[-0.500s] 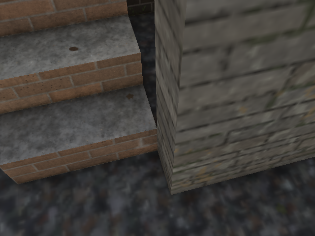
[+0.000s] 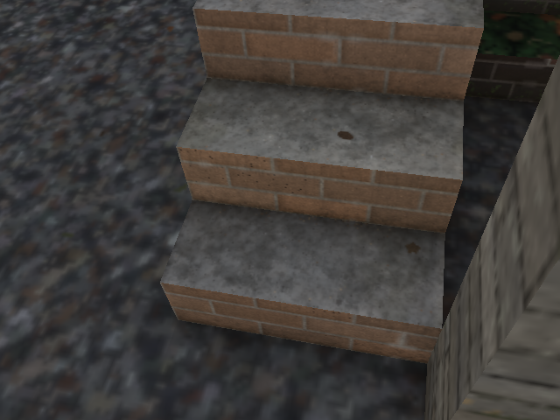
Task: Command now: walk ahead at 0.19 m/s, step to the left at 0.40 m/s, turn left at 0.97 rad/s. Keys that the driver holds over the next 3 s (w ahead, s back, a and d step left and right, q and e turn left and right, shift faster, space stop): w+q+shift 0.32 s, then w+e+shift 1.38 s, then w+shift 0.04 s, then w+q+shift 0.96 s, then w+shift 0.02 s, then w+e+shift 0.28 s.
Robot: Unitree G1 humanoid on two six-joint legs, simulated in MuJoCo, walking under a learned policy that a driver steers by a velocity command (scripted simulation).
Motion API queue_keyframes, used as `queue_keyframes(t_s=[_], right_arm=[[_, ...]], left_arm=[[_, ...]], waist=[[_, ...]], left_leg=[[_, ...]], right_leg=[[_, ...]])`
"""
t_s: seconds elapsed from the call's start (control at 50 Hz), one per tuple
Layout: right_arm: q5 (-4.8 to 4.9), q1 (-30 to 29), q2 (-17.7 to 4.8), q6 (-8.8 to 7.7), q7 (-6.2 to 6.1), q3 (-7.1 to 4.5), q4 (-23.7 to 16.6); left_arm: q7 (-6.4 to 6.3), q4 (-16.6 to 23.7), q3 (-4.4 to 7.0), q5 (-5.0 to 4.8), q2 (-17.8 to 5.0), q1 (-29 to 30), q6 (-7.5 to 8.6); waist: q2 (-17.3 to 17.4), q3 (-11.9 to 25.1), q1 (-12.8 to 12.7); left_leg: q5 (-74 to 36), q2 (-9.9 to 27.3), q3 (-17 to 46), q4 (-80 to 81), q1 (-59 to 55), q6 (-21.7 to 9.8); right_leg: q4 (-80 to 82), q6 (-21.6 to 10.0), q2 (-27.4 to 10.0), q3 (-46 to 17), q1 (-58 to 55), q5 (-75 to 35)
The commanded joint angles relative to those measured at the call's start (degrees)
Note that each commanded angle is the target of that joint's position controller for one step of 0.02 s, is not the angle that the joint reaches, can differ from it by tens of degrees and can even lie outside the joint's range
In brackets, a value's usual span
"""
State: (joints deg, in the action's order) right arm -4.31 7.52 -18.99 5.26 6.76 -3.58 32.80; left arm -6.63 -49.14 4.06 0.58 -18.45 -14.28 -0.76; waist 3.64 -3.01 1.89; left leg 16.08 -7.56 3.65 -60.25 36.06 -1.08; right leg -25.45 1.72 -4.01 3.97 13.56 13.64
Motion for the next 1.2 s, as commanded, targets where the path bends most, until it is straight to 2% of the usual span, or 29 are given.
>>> queue_keyframes(t_s=[0.02,0.1,0.14,0.2,0.28,0.3,0.32,0.34,0.36,0.38,0.4,0.42,0.48,0.54,0.68,0.7,0.78,0.82,0.84,0.86,0.88,0.9,0.96,1.02,1.08,1.12,1.14,1.16,1.2], right_arm=[[-0.58,3.7,-3.5,0.37,2.44,-1.13,-0.4],[2.12,-6.0,0.5,1.17,2.41,0.27,-2.6],[1.46,-13.1,1.8,1.79,2.47,0.82,-4.7],[3.20,-16.0,2.9,1.04,2.49,1.11,-5.4],[2.20,-9.4,2.5,0.52,1.31,0.62,-4.4],[6.70,5.5,-2.5,-0.69,1.02,-1.34,-1.9],[7.49,18.9,-7.9,-1.26,0.33,-4.18,3.6],[5.68,19.1,-14.2,-1.97,0.26,-5.04,4.7],[3.75,16.7,-15.4,-3.23,0.04,-4.33,2.7],[4.69,14.9,-11.8,-4.71,-0.93,-3.08,3.4],[5.00,12.0,-9.7,-5.37,-2.01,-2.84,4.0],[1.98,9.8,-8.0,-6.27,-4.64,-1.82,7.0],[3.66,2.9,-6.5,-8.71,-6.03,-0.91,5.3],[3.33,5.8,-4.4,-10.14,-5.88,-0.36,7.5],[2.59,14.5,-3.9,-12.26,-6.81,0.11,11.5],[2.59,11.7,-2.1,-12.17,-7.25,0.89,11.5],[3.31,12.8,-5.6,-12.05,-9.62,0.54,12.0],[2.61,9.9,-8.3,-10.57,-10.86,-0.43,11.1],[5.44,1.5,-14.1,-9.47,-11.79,-2.33,6.8],[6.02,-5.7,-8.6,-10.34,-11.35,-0.88,3.5],[2.60,7.6,1.7,-11.79,-9.94,2.12,2.4],[2.91,9.0,-0.1,-12.73,-8.50,3.45,1.2],[2.65,1.4,-4.0,-11.25,-8.24,2.14,-2.2],[4.54,6.3,-3.1,-8.69,-10.26,1.28,-0.9],[7.23,15.5,-2.2,-7.89,-13.63,-0.25,3.4],[5.43,18.1,-5.0,-7.91,-13.90,-1.83,5.4],[1.93,20.0,-10.7,-5.64,-15.09,-1.94,5.2],[0.85,16.1,-14.0,-4.67,-15.75,-3.33,4.7],[2.89,5.5,-9.9,-4.39,-14.86,-3.58,4.6]], left_arm=[[0.03,0.7,2.49,-0.18,-7.7,-3.3,1.87],[1.06,-2.3,4.27,0.73,-10.9,-13.8,1.19],[0.35,-3.7,4.82,1.64,-12.3,-18.9,1.63],[0.27,-1.9,6.34,1.29,-16.4,-13.6,1.75],[1.07,-2.0,7.62,-0.26,-17.7,-10.2,0.92],[-0.95,1.6,7.99,-4.14,-21.0,-8.5,2.11],[-1.15,3.2,6.63,-3.68,-17.5,-5.5,2.42],[-1.08,7.3,3.73,-1.38,-6.7,-6.6,2.61],[-0.51,10.3,2.21,-3.06,-6.7,-2.9,3.84],[0.23,10.1,2.53,-4.39,-9.3,-1.4,4.74],[0.73,8.8,1.95,-3.19,-7.9,-3.7,5.46],[5.75,9.3,1.71,4.09,-5.2,3.0,4.46],[9.79,5.5,1.25,2.57,-2.5,-6.1,2.07],[9.78,6.3,1.24,0.01,-3.2,-0.1,1.57],[11.80,7.6,0.74,0.36,-2.1,10.9,1.78],[12.14,7.4,-0.03,1.62,0.0,10.5,2.44],[12.06,9.7,-1.47,0.90,0.8,9.4,1.81],[10.93,7.3,-0.24,0.91,-3.0,-2.6,1.06],[10.23,6.9,2.93,-2.63,-9.3,-14.8,2.09],[9.09,1.7,2.57,-2.33,-12.5,-25.0,3.80],[7.85,4.2,2.00,1.95,-14.9,-18.9,5.86],[7.00,6.1,2.09,2.50,-13.5,-19.7,5.46],[4.67,14.0,1.57,-3.88,-8.1,0.8,1.02],[5.92,16.9,2.07,-1.43,-9.6,7.6,-0.03],[9.33,16.5,1.14,-1.27,-7.0,5.3,0.40],[11.57,18.0,-0.91,-2.67,0.8,4.7,0.31],[11.12,21.8,0.27,4.40,-0.7,7.8,-0.53],[12.29,22.7,0.98,4.87,-4.6,2.2,-1.93],[12.34,20.6,1.77,5.30,-5.9,0.1,-4.62]], waist=[[-5.6,3.4,1.2],[-13.4,1.2,-3.3],[-15.5,-0.8,-6.0],[-19.4,-3.4,-4.6],[-19.9,-0.2,0.3],[-19.6,3.8,7.1],[-14.9,10.7,13.7],[10.5,10.6,10.0],[18.5,12.9,9.2],[17.6,11.0,7.8],[14.6,9.1,4.0],[-1.2,7.2,1.4],[6.1,7.7,-5.8],[4.0,0.3,-3.6],[-0.1,-5.8,0.2],[-3.4,-9.3,-1.5],[2.8,1.6,-2.0],[4.3,7.1,-8.0],[4.4,8.8,-15.3],[-13.9,4.5,-18.9],[-26.4,8.7,-5.2],[-13.9,27.7,-7.7],[7.6,13.4,1.2],[1.2,4.8,5.0],[-6.3,15.5,3.7],[-1.7,16.4,3.1],[4.1,16.8,2.6],[6.7,18.3,-0.5],[3.5,7.2,-6.0]], left_leg=[[-3.6,8.1,4.9,-16.7,10.5,1.0],[-4.2,10.6,-0.1,-9.6,9.4,2.9],[-1.5,12.2,-0.3,-5.3,9.8,3.7],[-0.1,13.9,-5.6,8.3,0.0,3.4],[7.3,10.4,-11.8,21.2,-14.3,0.6],[9.5,8.1,-8.6,22.1,-26.9,-0.7],[5.6,5.2,-6.7,25.8,-42.3,-4.5],[5.7,14.2,18.8,36.4,-56.3,-14.7],[12.8,22.8,37.2,46.7,-52.8,-23.1],[5.4,23.1,33.1,47.0,-50.0,-22.1],[1.2,21.3,25.8,44.6,-46.0,-19.0],[21.1,23.4,23.7,44.0,-35.8,-6.9],[17.1,19.5,17.6,48.2,-25.8,1.4],[12.6,20.8,11.4,53.0,-23.5,-0.6],[-5.3,18.9,-5.8,59.6,-33.5,0.9],[-29.7,16.8,-11.5,54.6,-31.9,0.7],[-71.9,17.1,-17.0,42.7,-38.3,2.3],[-87.3,19.5,-16.5,27.2,-41.0,2.7],[-88.7,18.2,-12.6,7.7,-33.3,5.4],[-12.3,3.6,-14.0,-22.3,-25.7,10.6],[35.5,-2.3,-2.0,-44.1,8.4,13.1],[29.1,0.1,7.7,-48.3,11.7,11.9],[11.9,5.9,3.6,-26.6,4.0,5.9],[8.3,2.9,-3.2,6.8,-14.4,6.3],[-6.7,0.5,-1.9,26.8,-32.8,7.5],[-22.1,14.8,11.3,39.7,-48.8,0.3],[-23.5,37.1,28.7,40.1,-44.6,-4.9],[-29.8,43.1,42.4,46.0,-37.0,-15.0],[-15.5,35.7,28.6,44.2,-28.4,-12.5]], right_leg=[[7.7,-6.0,-15.6,-7.7,-12.6,-16.6],[3.1,-5.1,-14.9,0.0,-12.0,-23.0],[4.5,-4.9,-18.9,-0.1,-12.7,-19.4],[9.9,-4.8,-19.7,4.3,-7.5,-15.2],[3.6,-5.1,-20.5,10.6,-7.4,-27.2],[-2.4,-4.8,-19.1,10.2,-4.0,-33.3],[-18.5,-3.0,-14.3,11.6,2.6,-30.0],[-37.9,-0.8,-2.0,9.6,29.5,20.5],[-49.3,-1.7,3.3,-0.8,39.6,28.4],[-53.4,-3.7,1.3,-3.5,40.9,24.0],[-49.9,-5.4,-1.5,-4.2,38.4,18.6],[-48.2,-5.2,-5.9,-7.2,34.3,5.6],[-48.5,-3.6,-4.3,-9.5,28.8,-8.5],[-44.9,-1.8,0.6,-14.3,34.4,-13.0],[-30.8,-4.3,4.0,-6.2,38.1,-20.5],[-24.7,-4.0,4.1,-3.1,34.8,-20.2],[-16.0,-7.2,7.6,8.2,16.1,-16.6],[-14.4,-10.3,10.7,8.1,6.0,-10.3],[-7.0,-12.2,8.3,1.1,-5.2,-16.3],[19.1,-12.4,5.2,-4.6,-9.8,-44.8],[-8.4,-21.4,-7.4,-23.7,-34.8,-93.2],[-6.0,-29.0,-16.1,-33.5,-42.2,-85.1],[5.9,-23.9,-3.0,-24.5,-12.9,-46.3],[10.9,-20.6,5.6,-17.7,12.7,-42.5],[4.3,-15.2,7.3,-19.6,11.7,-30.4],[-15.5,-7.7,16.4,-15.2,22.3,12.2],[-35.0,-2.7,16.6,-9.4,26.9,25.1],[-51.8,-0.4,14.4,-10.3,27.9,23.3],[-78.4,0.1,10.1,-12.8,33.0,14.5]])
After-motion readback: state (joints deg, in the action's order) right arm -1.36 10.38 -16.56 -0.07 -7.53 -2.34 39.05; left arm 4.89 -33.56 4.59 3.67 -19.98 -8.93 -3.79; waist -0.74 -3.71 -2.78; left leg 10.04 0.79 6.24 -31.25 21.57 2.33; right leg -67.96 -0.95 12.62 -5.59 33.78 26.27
